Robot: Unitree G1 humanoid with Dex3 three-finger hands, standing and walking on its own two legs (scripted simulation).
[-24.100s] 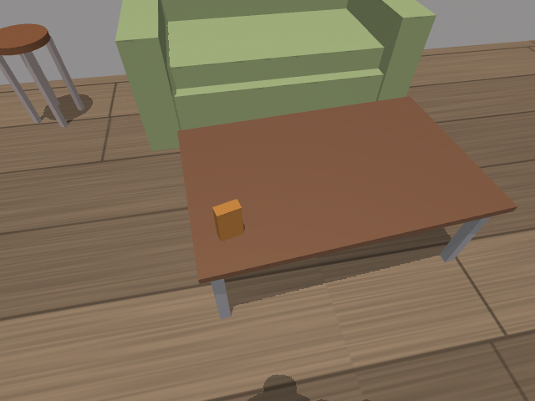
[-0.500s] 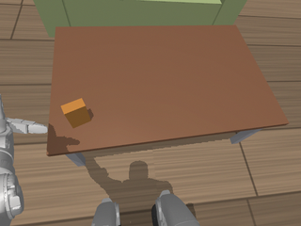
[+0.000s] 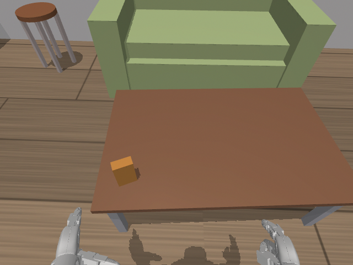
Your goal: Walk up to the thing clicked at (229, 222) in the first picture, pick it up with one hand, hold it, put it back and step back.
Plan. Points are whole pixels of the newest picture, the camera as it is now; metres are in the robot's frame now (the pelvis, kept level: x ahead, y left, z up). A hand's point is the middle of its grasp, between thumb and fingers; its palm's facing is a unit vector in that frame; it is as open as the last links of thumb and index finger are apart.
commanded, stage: home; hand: left
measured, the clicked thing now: (124, 171) +0.50 +0.19 -0.28
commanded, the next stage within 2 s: stand in 2.00 s
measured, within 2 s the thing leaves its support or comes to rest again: neither
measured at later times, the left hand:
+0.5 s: hand out of the picture +0.15 +0.17 -0.07, palm faces +0.12 -0.95 -0.27, open 17.5 cm
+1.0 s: hand out of the picture +0.04 +0.26 -0.11, palm faces +0.00 -0.91 -0.40, open 17.6 cm
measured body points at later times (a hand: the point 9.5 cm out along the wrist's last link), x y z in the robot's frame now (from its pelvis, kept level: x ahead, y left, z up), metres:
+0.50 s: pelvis -0.02 -0.02 +0.00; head +0.00 -0.01 +0.45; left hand +0.14 +0.21 -0.05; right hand +0.15 -0.25 -0.09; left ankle -0.01 +0.11 -0.70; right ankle +0.00 -0.12 -0.70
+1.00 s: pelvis -0.02 +0.00 +0.04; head -0.02 -0.01 +0.49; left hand +0.04 +0.31 -0.08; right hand +0.05 -0.28 -0.10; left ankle -0.01 +0.11 -0.70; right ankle +0.00 -0.12 -0.70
